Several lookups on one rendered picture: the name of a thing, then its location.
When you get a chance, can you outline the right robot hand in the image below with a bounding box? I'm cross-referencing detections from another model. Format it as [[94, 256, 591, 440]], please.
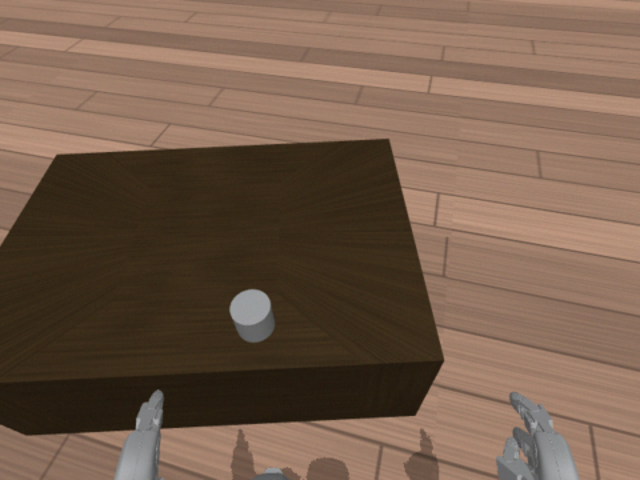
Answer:
[[496, 392, 580, 480]]

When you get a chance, can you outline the can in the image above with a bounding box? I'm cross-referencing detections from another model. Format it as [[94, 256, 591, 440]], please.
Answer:
[[230, 289, 275, 343]]

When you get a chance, can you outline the left robot hand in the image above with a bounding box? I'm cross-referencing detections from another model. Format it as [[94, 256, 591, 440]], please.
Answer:
[[114, 390, 164, 480]]

